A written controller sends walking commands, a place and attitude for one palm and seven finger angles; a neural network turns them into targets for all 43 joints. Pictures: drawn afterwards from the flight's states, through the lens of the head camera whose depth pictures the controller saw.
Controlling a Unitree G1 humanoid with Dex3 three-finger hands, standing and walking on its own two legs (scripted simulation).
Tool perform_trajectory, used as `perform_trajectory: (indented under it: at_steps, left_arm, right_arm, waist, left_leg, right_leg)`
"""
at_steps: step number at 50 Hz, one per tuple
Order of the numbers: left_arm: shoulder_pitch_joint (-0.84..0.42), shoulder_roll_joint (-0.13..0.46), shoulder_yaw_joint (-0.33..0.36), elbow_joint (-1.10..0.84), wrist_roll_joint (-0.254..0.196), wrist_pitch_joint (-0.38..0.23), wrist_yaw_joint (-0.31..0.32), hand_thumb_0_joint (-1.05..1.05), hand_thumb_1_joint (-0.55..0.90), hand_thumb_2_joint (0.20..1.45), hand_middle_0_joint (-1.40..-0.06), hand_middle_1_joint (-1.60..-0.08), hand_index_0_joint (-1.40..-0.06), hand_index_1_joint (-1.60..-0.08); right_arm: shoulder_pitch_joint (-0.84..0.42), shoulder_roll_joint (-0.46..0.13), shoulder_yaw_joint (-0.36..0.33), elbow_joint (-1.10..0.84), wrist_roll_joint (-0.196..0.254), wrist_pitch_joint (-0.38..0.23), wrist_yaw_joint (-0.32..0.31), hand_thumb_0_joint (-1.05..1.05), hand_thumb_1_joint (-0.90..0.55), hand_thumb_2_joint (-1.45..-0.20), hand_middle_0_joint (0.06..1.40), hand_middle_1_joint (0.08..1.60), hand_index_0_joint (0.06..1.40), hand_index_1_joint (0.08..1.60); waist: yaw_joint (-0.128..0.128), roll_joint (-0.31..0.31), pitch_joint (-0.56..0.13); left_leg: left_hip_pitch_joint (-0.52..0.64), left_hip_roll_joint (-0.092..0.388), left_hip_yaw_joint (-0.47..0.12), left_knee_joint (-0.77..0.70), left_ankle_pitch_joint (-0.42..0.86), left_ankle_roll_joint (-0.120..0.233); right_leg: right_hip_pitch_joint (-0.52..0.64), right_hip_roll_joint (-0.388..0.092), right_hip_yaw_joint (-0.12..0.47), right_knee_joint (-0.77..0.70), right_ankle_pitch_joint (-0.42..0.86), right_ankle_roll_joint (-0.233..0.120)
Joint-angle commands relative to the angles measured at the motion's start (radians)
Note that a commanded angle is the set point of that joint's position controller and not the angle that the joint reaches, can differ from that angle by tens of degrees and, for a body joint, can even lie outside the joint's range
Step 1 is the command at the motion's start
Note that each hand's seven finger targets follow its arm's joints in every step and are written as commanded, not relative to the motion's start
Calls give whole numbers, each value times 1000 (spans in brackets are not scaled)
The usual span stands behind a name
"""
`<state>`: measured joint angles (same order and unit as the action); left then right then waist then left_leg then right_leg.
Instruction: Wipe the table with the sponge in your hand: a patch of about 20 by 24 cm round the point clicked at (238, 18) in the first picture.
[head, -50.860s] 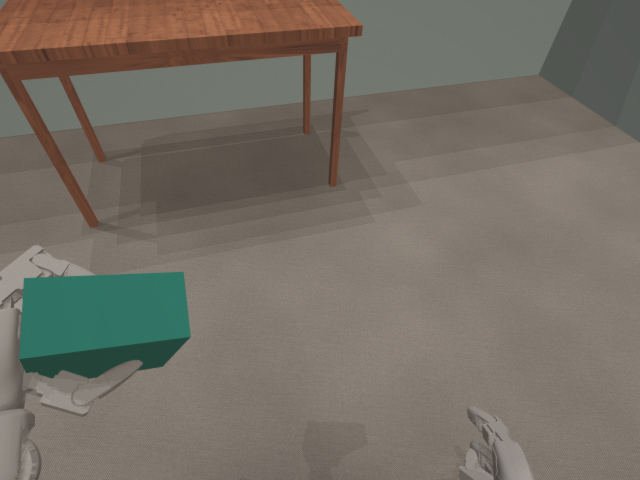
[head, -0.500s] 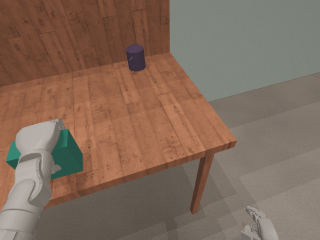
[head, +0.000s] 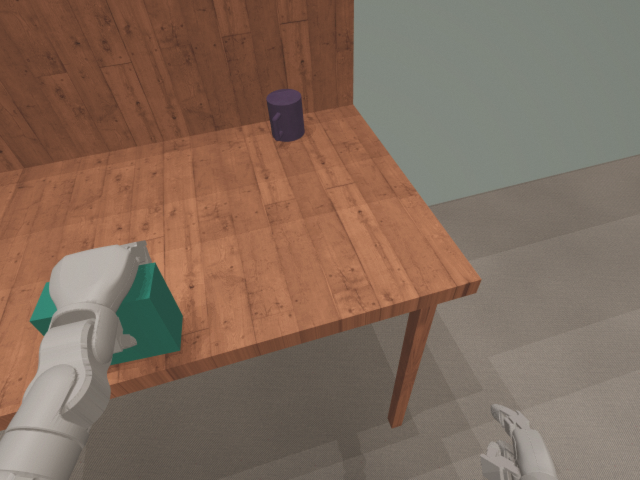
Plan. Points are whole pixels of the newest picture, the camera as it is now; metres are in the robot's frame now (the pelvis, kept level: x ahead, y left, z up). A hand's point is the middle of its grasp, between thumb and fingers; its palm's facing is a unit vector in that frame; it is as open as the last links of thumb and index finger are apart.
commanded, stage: lift the sponge slowly off the table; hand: left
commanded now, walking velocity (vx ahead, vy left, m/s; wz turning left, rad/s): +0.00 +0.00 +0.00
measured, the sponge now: (122, 326) +0.27 +0.32 +0.03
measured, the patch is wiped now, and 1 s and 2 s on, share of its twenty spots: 1.00 1.00 1.00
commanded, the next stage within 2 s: bring the sponge back beside the body in 1.60 s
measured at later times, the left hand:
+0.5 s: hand (102, 284) +0.28 +0.32 +0.11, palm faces -0.02 -0.01 -1.00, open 10.2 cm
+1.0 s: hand (88, 260) +0.29 +0.32 +0.15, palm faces +0.03 -0.02 -1.00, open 10.2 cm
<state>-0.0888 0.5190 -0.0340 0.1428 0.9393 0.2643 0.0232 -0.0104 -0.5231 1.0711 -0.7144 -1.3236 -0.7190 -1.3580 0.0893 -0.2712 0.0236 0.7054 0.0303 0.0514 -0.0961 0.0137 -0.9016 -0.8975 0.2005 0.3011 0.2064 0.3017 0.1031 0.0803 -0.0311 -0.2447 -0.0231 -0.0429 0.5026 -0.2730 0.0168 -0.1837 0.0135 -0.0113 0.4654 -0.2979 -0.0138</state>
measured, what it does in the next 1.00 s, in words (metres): stands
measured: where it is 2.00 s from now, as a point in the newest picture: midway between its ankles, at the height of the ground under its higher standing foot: outside the picture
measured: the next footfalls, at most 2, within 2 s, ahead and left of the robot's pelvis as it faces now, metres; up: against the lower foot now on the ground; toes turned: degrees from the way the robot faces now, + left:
none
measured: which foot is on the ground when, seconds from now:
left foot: down 0.00-1.00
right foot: down 0.00-1.00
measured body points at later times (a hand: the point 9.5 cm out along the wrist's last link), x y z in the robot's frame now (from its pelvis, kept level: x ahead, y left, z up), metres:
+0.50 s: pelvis -0.01 -0.01 +0.00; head -0.02 -0.04 +0.45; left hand +0.28 +0.31 +0.17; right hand +0.20 -0.24 -0.10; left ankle -0.01 +0.11 -0.74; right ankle -0.03 -0.11 -0.74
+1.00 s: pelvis -0.01 +0.00 +0.00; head -0.02 -0.04 +0.45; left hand +0.28 +0.32 +0.20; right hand +0.21 -0.22 -0.09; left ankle -0.01 +0.11 -0.74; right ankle -0.03 -0.11 -0.74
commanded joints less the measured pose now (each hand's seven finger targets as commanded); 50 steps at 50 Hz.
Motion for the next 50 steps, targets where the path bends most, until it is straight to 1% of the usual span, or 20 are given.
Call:
perform_trajectory:
  at_steps: [1, 2, 5, 9, 12, 15, 17, 20, 22, 26, 30, 32, 34, 35, 37, 40, 43, 44, 47, 50]
  left_arm:
    - [-366, 279, 156, -208, 28, -5, 65, 0, 100, 1300, -1200, -1600, -1200, -1600]
    - [-373, 308, 182, -212, 30, 1, 67, 0, 100, 1300, -1200, -1600, -1200, -1600]
    - [-421, 272, 135, -145, 30, 21, 66, 0, 100, 1300, -1200, -1600, -1200, -1600]
    - [-441, 265, 114, -125, 23, 41, 41, 0, 100, 1300, -1200, -1600, -1200, -1600]
    - [-420, 325, 162, -126, 17, 47, 9, 0, 100, 1300, -1200, -1600, -1200, -1600]
    - [-452, 289, 115, -103, 14, 42, -19, 0, 100, 1300, -1200, -1600, -1200, -1600]
    - [-448, 364, 177, -102, 17, 33, -30, 0, 100, 1300, -1200, -1600, -1200, -1600]
    - [-465, 352, 166, -95, 11, 3, -41, 0, 100, 1300, -1200, -1600, -1200, -1600]
    - [-470, 394, 203, -129, 13, -14, -44, 0, 100, 1300, -1200, -1600, -1200, -1600]
    - [-503, 342, 160, -155, 6, -39, -32, 0, 100, 1300, -1200, -1600, -1200, -1600]
    - [-510, 354, 173, -151, -2, -31, -21, 0, 100, 1300, -1200, -1600, -1200, -1600]
    - [-528, 405, 215, -147, 1, -14, -17, 0, 100, 1300, -1200, -1600, -1200, -1600]
    - [-533, 362, 174, -120, -2, 1, -19, 0, 100, 1300, -1200, -1600, -1200, -1600]
    - [-514, 386, 200, -117, -6, 6, -21, 0, 100, 1300, -1200, -1600, -1200, -1600]
    - [-528, 408, 210, -129, -7, 20, -35, 0, 100, 1300, -1200, -1600, -1200, -1600]
    - [-540, 365, 160, -113, -11, 37, -58, 0, 100, 1300, -1200, -1600, -1200, -1600]
    - [-526, 397, 185, -153, -9, 46, -82, 0, 100, 1300, -1200, -1600, -1200, -1600]
    - [-530, 363, 150, -138, -10, 50, -92, 0, 100, 1300, -1200, -1600, -1200, -1600]
    - [-534, 410, 190, -197, -12, 46, -110, 0, 100, 1300, -1200, -1600, -1200, -1600]
    - [-550, 365, 151, -220, -11, 47, -113, 0, 100, 1300, -1200, -1600, -1200, -1600]
  right_arm:
    - [-156, -111, -34, -143, -4, -55, -16, 0, -900, -900, 200, 300, 200, 300]
    - [-165, -113, -31, -146, -2, -54, -16, 0, -900, -900, 200, 300, 200, 300]
    - [-170, -108, -26, -131, 2, -52, -20, 0, -900, -900, 200, 300, 200, 300]
    - [-183, -105, -20, -136, 4, -51, -22, 0, -900, -900, 200, 300, 200, 300]
    - [-194, -116, -15, -147, 3, -44, -21, 0, -900, -900, 200, 300, 200, 300]
    - [-189, -113, -10, -144, 5, -39, -21, 0, -900, -900, 200, 300, 200, 300]
    - [-194, -121, -9, -151, 2, -40, -22, 0, -900, -900, 200, 300, 200, 300]
    - [-180, -117, -10, -150, 1, -42, -24, 0, -900, -900, 200, 300, 200, 300]
    - [-187, -120, -11, -157, 1, -42, -23, 0, -900, -900, 200, 300, 200, 300]
    - [-169, -115, -21, -155, 3, -56, -23, 0, -900, -900, 200, 300, 200, 300]
    - [-164, -118, -23, -151, 5, -60, -20, 0, -900, -900, 200, 300, 200, 300]
    - [-172, -124, -21, -151, 6, -56, -17, 0, -900, -900, 200, 300, 200, 300]
    - [-175, -117, -19, -149, 8, -53, -16, 0, -900, -900, 200, 300, 200, 300]
    - [-175, -121, -21, -148, 8, -51, -14, 0, -900, -900, 200, 300, 200, 300]
    - [-195, -124, -15, -157, 10, -48, -12, 0, -900, -900, 200, 300, 200, 300]
    - [-192, -120, -11, -158, 11, -43, -11, 0, -900, -900, 200, 300, 200, 300]
    - [-200, -120, -9, -168, 8, -44, -8, 0, -900, -900, 200, 300, 200, 300]
    - [-198, -118, -7, -166, 10, -41, -8, 0, -900, -900, 200, 300, 200, 300]
    - [-210, -123, -5, -182, 11, -39, -5, 0, -900, -900, 200, 300, 200, 300]
    - [-201, -116, -4, -181, 12, -39, -2, 0, -900, -900, 200, 300, 200, 300]
  waist:
    - [-7, -3, -236]
    - [-1, -4, -250]
    - [-12, -7, -214]
    - [-10, -23, -230]
    - [4, -30, -248]
    - [-11, -24, -201]
    - [0, -26, -215]
    - [-4, -33, -201]
    - [1, -10, -221]
    - [-10, 18, -223]
    - [-7, 10, -234]
    - [2, 1, -249]
    - [-4, -18, -232]
    - [4, -25, -237]
    - [8, -25, -249]
    - [-3, -33, -224]
    - [6, -9, -257]
    - [-7, -14, -230]
    - [3, -8, -248]
    - [-2, 8, -233]
  left_leg:
    - [99, -36, 27, -47, 368, 23]
    - [101, -33, 25, -57, 350, 22]
    - [89, -36, 34, -69, 309, 21]
    - [101, -39, 36, -80, 292, 25]
    - [100, -39, 35, -85, 295, 25]
    - [87, -38, 40, -93, 265, 26]
    - [91, -37, 37, -95, 255, 27]
    - [80, -40, 40, -89, 253, 28]
    - [92, -41, 38, -90, 263, 28]
    - [107, -43, 36, -81, 289, 28]
    - [104, -42, 35, -81, 299, 27]
    - [101, -40, 33, -84, 300, 25]
    - [93, -41, 40, -86, 289, 26]
    - [91, -39, 37, -88, 299, 25]
    - [96, -39, 35, -92, 294, 24]
    - [91, -37, 38, -96, 290, 25]
    - [107, -35, 34, -88, 321, 27]
    - [104, -34, 36, -91, 313, 27]
    - [116, -29, 26, -93, 321, 26]
    - [122, -26, 22, -99, 339, 24]
  right_leg:
    - [78, 39, -18, -39, 330, -43]
    - [88, 42, -12, -42, 305, -45]
    - [73, 35, -16, -60, 276, -42]
    - [96, 31, -14, -69, 265, -41]
    - [128, 29, -3, -73, 293, -39]
    - [106, 24, -9, -84, 266, -36]
    - [118, 26, 2, -88, 254, -37]
    - [117, 22, 0, -86, 266, -34]
    - [124, 27, 7, -87, 267, -37]
    - [106, 27, -3, -83, 285, -39]
    - [115, 24, -3, -81, 296, -40]
    - [136, 25, 6, -81, 301, -43]
    - [128, 19, 0, -83, 291, -38]
    - [138, 19, 1, -80, 308, -38]
    - [152, 20, 10, -82, 306, -39]
    - [140, 16, -2, -84, 304, -35]
    - [157, 16, 0, -74, 327, -39]
    - [140, 17, -4, -80, 321, -37]
    - [149, 21, 3, -79, 319, -42]
    - [133, 21, -12, -83, 310, -42]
